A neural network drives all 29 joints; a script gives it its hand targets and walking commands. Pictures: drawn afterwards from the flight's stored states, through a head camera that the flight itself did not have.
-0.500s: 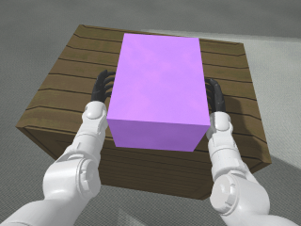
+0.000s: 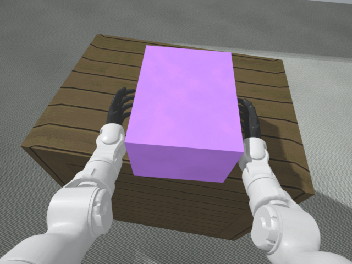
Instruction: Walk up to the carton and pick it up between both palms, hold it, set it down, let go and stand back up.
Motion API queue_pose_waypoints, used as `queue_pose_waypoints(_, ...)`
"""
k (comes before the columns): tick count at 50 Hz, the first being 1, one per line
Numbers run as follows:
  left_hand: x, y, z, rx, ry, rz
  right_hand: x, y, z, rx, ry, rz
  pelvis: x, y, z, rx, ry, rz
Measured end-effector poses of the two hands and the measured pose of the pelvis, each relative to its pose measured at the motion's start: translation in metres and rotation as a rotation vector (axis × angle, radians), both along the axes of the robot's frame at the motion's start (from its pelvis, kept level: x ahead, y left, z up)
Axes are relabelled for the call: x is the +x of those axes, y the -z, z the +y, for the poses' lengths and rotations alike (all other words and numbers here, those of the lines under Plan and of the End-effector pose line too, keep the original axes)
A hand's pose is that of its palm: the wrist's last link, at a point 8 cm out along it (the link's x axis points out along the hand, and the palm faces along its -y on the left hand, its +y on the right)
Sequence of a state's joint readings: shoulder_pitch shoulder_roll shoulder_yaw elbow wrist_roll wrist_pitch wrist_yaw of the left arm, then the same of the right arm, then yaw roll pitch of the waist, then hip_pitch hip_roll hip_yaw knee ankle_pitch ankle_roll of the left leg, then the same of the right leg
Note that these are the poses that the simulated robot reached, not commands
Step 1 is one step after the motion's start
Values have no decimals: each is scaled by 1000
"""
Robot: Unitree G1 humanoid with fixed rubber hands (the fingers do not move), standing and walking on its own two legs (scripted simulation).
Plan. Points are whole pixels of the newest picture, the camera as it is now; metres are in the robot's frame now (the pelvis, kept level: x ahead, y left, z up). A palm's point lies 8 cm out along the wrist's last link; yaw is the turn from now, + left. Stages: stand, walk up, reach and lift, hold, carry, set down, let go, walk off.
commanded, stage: reach and lift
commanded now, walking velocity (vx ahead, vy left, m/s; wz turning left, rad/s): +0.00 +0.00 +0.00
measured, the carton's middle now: (183, 112) +0.48 -0.04 +0.04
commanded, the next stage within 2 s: none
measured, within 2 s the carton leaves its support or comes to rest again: leaves its support in 0.50 s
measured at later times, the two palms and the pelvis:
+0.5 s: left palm (112, 131) +0.40 +0.13 +0.06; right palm (252, 140) +0.37 -0.19 +0.07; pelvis +0.00 +0.00 +0.00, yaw +0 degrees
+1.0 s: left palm (95, 114) +0.39 +0.15 +0.14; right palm (258, 118) +0.37 -0.17 +0.15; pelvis -0.02 +0.00 +0.00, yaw +1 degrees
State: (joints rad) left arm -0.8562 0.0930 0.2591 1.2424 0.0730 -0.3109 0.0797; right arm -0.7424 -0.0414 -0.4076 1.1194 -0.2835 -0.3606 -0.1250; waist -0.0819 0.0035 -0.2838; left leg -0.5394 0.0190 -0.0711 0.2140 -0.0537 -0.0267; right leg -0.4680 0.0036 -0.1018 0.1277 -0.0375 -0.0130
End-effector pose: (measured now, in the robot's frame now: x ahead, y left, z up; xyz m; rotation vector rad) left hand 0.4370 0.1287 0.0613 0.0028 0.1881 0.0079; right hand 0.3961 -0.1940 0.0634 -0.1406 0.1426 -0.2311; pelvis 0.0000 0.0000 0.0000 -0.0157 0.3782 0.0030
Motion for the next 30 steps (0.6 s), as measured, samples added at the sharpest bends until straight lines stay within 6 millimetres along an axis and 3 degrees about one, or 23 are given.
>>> queue_pose_waypoints(18,-21,3,3,-1,-13,36,-18,2,2,11,-6,46,-1,1,1,-7,-9,-45)
queue_pose_waypoints(30,-40,-10,11,18,-39,72,-27,-15,10,35,-28,82,-8,0,1,-9,-12,-120)
